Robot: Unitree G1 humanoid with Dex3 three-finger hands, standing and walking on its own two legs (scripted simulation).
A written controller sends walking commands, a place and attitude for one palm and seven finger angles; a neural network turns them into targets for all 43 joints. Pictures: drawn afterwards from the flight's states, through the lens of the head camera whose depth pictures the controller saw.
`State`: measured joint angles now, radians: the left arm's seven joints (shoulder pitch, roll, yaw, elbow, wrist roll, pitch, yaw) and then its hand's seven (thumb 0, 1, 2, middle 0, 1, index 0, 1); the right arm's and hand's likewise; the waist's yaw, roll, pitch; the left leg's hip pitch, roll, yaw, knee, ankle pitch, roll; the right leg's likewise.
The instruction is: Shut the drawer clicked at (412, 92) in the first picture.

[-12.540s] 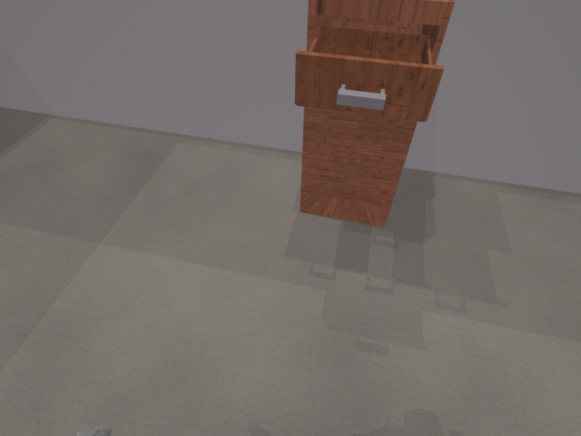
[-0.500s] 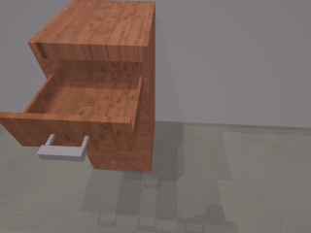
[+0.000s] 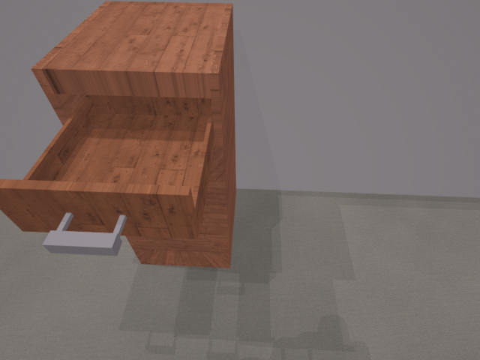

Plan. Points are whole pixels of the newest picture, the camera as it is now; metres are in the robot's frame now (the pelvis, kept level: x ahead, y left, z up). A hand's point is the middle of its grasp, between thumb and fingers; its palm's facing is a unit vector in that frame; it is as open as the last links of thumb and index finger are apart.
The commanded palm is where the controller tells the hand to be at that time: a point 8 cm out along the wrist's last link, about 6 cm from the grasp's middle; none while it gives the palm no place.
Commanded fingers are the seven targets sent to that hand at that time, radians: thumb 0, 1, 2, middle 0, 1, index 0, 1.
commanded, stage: look again from close up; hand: left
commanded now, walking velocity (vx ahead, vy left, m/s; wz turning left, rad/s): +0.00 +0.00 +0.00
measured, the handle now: (89, 231) +0.31 +0.29 +0.03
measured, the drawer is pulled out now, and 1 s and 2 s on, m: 0.28 0.28 0.28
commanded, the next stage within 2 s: raise the hand and make a fist in 0.50 s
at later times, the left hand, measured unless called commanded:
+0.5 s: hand out of the picture -0.01 +0.22 -0.17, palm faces +0.00 -0.98 -0.21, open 7.4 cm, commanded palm none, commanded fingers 0.00 0.90 0.90 -0.20 -0.30 -0.20 -0.30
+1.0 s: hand out of the picture +0.11 +0.21 -0.03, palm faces +0.02 -1.00 +0.00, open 6.3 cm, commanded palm +0.09 +0.28 -0.02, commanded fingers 0.00 0.90 0.90 -0.62 -0.75 -0.62 -0.75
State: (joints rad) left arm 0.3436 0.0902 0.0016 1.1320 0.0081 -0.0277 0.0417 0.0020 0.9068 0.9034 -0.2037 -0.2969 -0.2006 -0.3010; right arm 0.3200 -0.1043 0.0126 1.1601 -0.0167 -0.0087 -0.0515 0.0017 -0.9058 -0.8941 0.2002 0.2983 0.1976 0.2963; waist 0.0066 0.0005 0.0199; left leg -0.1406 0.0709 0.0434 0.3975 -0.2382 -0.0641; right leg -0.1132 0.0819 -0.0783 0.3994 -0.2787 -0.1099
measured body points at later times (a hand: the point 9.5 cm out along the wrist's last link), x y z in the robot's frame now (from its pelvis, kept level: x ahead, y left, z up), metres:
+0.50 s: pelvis -0.02 +0.05 +0.00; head -0.02 +0.04 +0.45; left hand +0.00 +0.28 -0.16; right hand -0.03 -0.16 -0.16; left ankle -0.02 +0.13 -0.74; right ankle -0.04 -0.04 -0.74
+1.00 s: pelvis -0.04 +0.04 -0.07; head -0.01 +0.06 +0.38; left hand +0.11 +0.27 -0.03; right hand +0.21 -0.21 -0.08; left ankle -0.02 +0.13 -0.74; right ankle -0.04 -0.04 -0.74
